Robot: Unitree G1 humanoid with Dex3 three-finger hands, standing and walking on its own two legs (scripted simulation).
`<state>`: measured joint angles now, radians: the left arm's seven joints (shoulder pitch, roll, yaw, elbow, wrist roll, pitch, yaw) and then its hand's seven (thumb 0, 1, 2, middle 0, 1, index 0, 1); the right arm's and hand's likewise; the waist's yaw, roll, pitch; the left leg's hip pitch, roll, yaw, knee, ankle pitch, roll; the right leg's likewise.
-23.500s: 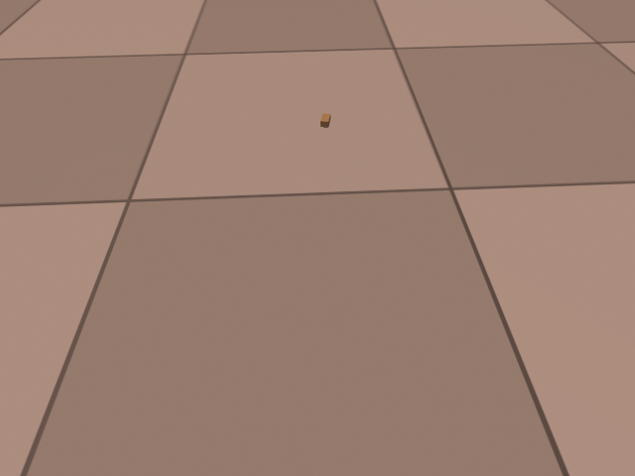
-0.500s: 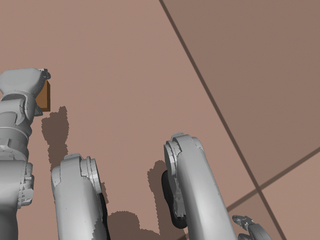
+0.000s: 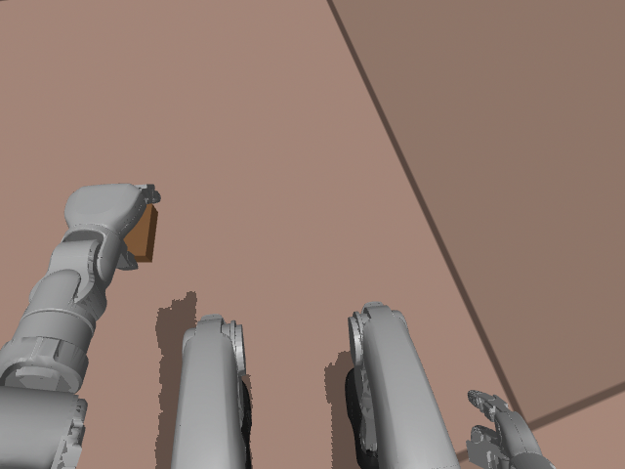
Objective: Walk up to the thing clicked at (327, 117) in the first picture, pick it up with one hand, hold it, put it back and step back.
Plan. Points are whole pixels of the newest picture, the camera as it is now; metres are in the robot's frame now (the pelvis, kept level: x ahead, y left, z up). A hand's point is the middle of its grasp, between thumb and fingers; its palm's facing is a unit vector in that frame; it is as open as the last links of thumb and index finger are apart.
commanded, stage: lift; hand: left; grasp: from above
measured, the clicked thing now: (136, 232) +0.44 +0.24 -0.13
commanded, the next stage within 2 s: hold in 0.96 s
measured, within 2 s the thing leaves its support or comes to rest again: neither
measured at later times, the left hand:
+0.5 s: hand (47, 221) +0.37 +0.23 +0.10, palm faces -0.45 -0.06 -0.89, open 10.5 cm
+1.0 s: hand out of the picture +0.38 +0.22 +0.19, palm faces -0.45 -0.06 -0.89, open 10.5 cm
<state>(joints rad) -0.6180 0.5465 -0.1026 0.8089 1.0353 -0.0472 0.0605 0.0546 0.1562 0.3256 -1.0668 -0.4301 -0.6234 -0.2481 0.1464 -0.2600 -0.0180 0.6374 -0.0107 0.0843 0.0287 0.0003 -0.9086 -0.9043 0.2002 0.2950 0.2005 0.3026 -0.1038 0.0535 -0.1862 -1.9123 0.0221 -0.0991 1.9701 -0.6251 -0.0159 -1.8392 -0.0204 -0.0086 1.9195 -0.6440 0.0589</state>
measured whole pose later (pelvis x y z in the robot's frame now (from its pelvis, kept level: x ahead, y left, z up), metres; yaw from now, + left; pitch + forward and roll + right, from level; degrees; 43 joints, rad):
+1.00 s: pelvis +0.07 +0.00 +0.27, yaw +2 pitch +10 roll -1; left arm -0.33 0.38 -0.19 0.83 1.01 -0.01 0.12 0.05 0.11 0.36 -1.09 -0.40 -0.65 -0.28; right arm 0.25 -0.24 -0.05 0.73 0.04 0.04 -0.05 0.00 -0.91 -0.90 0.20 0.29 0.20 0.30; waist -0.05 0.03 -0.09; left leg -0.66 0.05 0.01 0.86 -0.38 -0.02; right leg -0.64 -0.03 0.02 0.84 -0.38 0.04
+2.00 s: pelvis +0.07 -0.01 +0.30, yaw +1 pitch +2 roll +1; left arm -0.23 0.40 -0.22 0.64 1.00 -0.03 -0.03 0.07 0.20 0.26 -1.06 -0.33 -0.65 -0.16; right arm 0.19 -0.25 -0.03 0.68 0.06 0.11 -0.06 0.01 -0.91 -0.90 0.20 0.29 0.20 0.30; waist 0.00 0.05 -0.03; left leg -0.34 0.04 0.04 0.56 -0.26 -0.03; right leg -0.35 -0.03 0.04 0.59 -0.28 0.03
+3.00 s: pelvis +0.07 -0.01 +0.30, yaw +1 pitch +0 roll +1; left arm -0.21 0.40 -0.22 0.58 0.99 -0.03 -0.06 0.08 0.22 0.22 -1.12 -0.26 -0.69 -0.09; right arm 0.17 -0.24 -0.03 0.68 0.06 0.11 -0.07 0.01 -0.91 -0.90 0.20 0.29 0.20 0.30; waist 0.01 0.05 -0.01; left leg -0.26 0.04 0.04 0.49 -0.23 -0.02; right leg -0.27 -0.03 0.04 0.51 -0.24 0.03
